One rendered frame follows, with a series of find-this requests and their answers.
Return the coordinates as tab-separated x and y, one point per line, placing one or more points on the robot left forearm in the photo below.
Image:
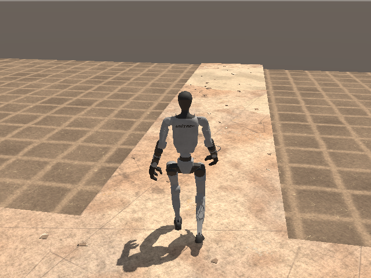
156	156

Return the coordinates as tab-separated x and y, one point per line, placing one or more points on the robot right forearm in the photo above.
212	150

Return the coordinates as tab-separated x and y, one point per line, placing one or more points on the robot right hand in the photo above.
209	158

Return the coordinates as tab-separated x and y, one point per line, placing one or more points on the robot left hand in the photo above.
152	172

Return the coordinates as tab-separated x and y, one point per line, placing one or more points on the robot right upper arm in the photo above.
206	131

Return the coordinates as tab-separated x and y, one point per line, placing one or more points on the right robot shin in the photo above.
200	214

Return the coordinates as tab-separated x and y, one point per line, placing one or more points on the robot left upper arm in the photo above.
164	132

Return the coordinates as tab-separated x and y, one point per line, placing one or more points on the left robot thigh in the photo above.
172	172

